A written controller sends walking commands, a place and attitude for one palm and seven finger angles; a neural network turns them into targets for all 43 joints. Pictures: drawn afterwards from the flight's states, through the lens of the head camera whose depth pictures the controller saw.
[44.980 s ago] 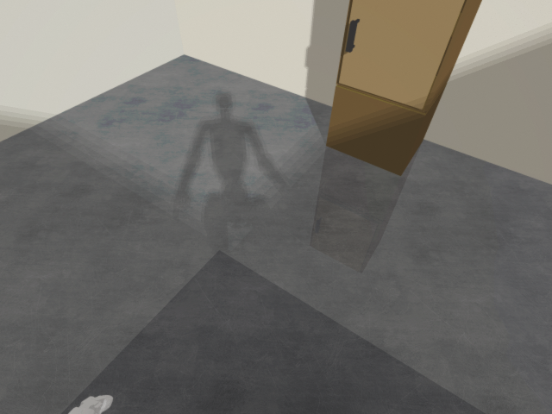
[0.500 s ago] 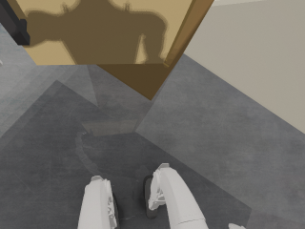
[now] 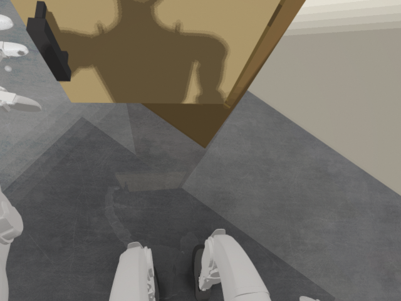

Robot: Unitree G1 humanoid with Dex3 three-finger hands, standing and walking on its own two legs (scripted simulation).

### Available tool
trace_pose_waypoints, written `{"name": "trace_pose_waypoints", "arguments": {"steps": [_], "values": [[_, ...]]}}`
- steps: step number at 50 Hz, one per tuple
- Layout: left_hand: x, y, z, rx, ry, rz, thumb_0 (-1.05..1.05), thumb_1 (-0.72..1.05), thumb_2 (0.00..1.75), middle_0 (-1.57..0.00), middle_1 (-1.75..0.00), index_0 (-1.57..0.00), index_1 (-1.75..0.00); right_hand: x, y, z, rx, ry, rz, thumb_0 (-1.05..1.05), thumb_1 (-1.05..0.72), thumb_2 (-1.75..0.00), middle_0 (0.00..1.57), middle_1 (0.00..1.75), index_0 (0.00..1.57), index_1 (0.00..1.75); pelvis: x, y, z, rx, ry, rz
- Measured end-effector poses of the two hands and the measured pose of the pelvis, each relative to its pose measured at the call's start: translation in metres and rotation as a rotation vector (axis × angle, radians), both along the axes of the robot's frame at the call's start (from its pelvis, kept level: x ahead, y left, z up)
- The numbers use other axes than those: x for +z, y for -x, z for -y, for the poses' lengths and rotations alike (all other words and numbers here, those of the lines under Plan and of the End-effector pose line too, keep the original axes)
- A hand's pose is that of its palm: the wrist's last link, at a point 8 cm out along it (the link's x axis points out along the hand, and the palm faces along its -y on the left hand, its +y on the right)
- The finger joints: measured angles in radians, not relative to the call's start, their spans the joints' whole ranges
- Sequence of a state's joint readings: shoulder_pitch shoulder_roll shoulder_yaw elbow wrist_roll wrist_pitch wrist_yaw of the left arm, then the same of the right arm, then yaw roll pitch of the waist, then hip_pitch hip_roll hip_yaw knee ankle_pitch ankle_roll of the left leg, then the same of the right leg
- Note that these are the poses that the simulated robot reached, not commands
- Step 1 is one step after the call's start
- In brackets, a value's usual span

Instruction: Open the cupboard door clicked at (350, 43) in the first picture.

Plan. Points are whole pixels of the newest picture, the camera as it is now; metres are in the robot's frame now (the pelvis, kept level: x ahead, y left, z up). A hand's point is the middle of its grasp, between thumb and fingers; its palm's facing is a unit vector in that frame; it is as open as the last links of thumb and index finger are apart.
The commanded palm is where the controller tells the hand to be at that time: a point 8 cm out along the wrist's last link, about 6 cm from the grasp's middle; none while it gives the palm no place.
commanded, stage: move the hooked fingers beside the handle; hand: left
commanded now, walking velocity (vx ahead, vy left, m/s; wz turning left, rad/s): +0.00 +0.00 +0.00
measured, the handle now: (53, 44) +0.57 +0.23 +0.03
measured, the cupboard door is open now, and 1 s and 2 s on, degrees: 40 40 40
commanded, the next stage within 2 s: slide the fingers in behind the handle in 0.16 s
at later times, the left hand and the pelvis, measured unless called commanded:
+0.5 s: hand (18, 71) +0.51 +0.27 +0.04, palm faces +0.01 -1.00 -0.02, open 14.0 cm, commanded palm +0.50 +0.29 +0.03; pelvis -0.01 -0.01 -0.01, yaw +0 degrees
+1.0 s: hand (41, 67) +0.52 +0.24 +0.04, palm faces +0.01 -1.00 -0.03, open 14.0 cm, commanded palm +0.50 +0.26 +0.03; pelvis +0.00 -0.01 +0.00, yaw +0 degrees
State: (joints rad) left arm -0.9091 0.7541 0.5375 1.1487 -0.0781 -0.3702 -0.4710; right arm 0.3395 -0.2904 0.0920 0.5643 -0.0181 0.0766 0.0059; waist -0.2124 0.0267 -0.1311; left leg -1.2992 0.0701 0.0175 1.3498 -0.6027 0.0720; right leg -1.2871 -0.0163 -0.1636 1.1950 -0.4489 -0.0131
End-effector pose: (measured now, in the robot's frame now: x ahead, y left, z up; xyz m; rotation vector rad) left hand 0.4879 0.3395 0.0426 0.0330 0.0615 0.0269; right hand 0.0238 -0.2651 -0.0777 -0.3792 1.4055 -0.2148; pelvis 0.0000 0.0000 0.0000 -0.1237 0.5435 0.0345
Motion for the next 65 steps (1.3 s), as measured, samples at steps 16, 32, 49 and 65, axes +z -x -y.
{"name": "trace_pose_waypoints", "arguments": {"steps": [16, 32, 49, 65], "values": [[0.0, 0.007, 0.0, 0.009, -0.004, 0.012, -0.02, -0.5, 0.3, -0.3, -1.2, -0.3, -1.2, -0.008, 0.002, 0.003, 0.002, -0.019, -0.011, 0.0, -0.9, -0.9, 0.2, 0.3, 0.2, 0.3, -0.003, 0.004, 0.006, -0.002, -0.007, 0.006], [-0.008, 0.0, 0.022, -0.006, 0.001, 0.017, -0.02, -0.5, 0.3, -0.3, -1.2, -0.3, -1.2, -0.011, 0.008, 0.011, -0.005, -0.002, 0.002, 0.0, -0.9, -0.9, 0.2, 0.3, 0.2, 0.3, -0.008, 0.009, 0.01, -0.006, -0.01, -0.001], [-0.005, -0.009, 0.042, -0.016, 0.006, 0.033, -0.02, -0.5, 0.3, -0.3, -1.2, -0.3, -1.19, -0.012, 0.011, 0.002, -0.025, -0.033, -0.019, 0.0, -0.9, -0.9, 0.2, 0.3, 0.2, 0.3, -0.004, 0.003, 0.007, -0.006, -0.014, -0.004], [-0.006, -0.014, 0.069, -0.017, 0.005, 0.039, -0.02, -0.5, 0.3, -0.3, -1.2, -0.3, -1.19, -0.012, 0.0, 0.002, -0.022, -0.049, -0.009, 0.0, -0.9, -0.9, 0.2, 0.3, 0.2, 0.3, 0.001, -0.003, 0.008, -0.003, -0.023, 0.002]]}}
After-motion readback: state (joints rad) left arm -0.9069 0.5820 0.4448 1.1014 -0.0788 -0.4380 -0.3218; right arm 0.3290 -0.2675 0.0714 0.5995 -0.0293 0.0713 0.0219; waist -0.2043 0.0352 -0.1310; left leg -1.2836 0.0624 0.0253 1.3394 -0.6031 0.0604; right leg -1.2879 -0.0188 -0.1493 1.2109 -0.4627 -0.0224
